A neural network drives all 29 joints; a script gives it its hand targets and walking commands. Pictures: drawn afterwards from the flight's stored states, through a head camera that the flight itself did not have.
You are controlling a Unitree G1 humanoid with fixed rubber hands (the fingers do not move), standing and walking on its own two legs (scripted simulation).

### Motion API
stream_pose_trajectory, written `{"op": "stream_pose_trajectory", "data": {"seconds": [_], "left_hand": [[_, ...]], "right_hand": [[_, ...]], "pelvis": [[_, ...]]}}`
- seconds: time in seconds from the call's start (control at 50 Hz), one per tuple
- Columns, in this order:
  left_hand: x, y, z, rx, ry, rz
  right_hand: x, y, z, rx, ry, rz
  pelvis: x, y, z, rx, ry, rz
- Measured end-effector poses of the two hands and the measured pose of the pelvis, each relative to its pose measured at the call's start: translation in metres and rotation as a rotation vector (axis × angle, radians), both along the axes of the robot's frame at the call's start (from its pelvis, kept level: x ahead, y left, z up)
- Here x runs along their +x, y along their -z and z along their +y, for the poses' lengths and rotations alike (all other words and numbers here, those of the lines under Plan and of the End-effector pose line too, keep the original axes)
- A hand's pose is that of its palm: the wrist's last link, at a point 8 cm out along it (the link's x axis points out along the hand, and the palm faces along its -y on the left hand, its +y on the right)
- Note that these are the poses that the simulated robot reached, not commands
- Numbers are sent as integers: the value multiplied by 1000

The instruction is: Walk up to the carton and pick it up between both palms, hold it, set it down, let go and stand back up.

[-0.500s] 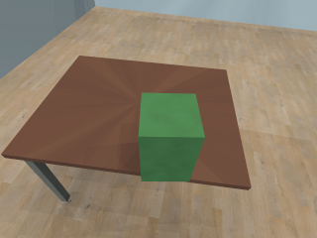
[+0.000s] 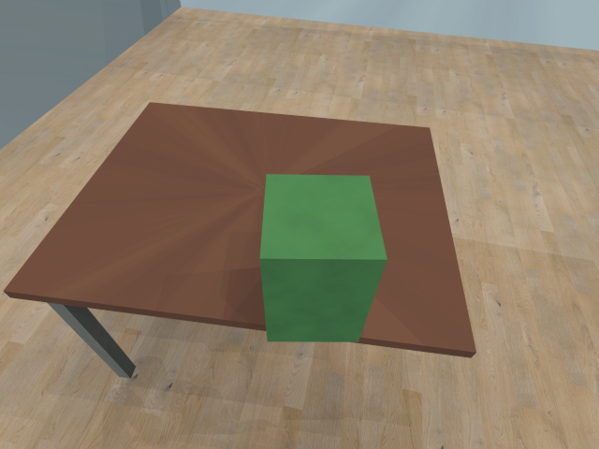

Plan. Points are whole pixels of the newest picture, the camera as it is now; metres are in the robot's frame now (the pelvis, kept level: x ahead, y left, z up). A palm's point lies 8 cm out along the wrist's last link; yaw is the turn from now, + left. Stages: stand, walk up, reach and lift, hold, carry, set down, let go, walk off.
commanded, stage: stand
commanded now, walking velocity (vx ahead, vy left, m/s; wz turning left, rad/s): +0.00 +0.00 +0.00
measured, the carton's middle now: (315, 263) +0.43 -0.03 -0.06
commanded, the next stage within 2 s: none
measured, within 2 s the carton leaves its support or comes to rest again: neither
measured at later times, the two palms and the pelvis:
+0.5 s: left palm out of the picture -0.01 +0.23 -0.14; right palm out of the picture +0.00 -0.24 -0.14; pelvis +0.00 +0.00 +0.00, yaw -1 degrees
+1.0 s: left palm out of the picture +0.01 +0.23 -0.14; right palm out of the picture +0.01 -0.23 -0.14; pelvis +0.01 +0.00 +0.00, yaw -1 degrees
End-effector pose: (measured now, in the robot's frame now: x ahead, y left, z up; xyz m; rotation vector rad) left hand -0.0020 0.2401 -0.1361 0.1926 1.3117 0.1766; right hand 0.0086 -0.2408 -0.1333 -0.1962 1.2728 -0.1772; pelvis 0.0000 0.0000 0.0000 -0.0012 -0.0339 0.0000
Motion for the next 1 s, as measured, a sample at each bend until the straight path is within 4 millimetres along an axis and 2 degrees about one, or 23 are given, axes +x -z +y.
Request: {"op": "stream_pose_trajectory", "data": {"seconds": [0.32,1.0], "left_hand": [[-8,3,-6,-13,-11,38],[7,4,-10,-18,-3,53]], "right_hand": [[-6,2,2,2,22,30],[-3,4,9,14,45,58]], "pelvis": [[2,-1,0,2,8,4],[12,-2,1,4,20,11]]}}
